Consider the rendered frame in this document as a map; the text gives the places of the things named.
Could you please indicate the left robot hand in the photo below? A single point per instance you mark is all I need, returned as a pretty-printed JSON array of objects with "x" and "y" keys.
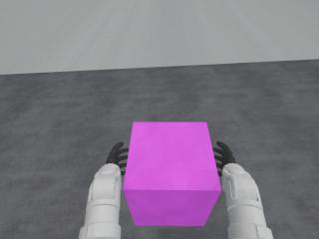
[{"x": 114, "y": 157}]

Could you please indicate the carton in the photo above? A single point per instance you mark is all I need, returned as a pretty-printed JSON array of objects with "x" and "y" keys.
[{"x": 171, "y": 176}]

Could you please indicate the robot right forearm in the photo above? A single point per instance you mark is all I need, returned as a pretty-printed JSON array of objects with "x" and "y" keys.
[{"x": 243, "y": 203}]

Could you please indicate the robot left forearm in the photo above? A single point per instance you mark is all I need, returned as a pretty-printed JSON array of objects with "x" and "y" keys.
[{"x": 103, "y": 205}]

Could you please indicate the right robot hand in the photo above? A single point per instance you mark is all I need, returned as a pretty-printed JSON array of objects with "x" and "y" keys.
[{"x": 226, "y": 157}]

